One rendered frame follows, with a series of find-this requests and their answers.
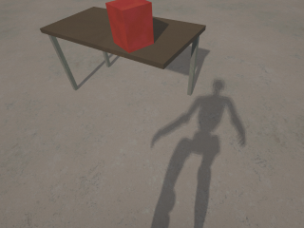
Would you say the carton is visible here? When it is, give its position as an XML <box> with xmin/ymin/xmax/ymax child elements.
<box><xmin>105</xmin><ymin>0</ymin><xmax>154</xmax><ymax>53</ymax></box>

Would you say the table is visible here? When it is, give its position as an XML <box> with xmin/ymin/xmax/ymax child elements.
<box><xmin>40</xmin><ymin>7</ymin><xmax>206</xmax><ymax>96</ymax></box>

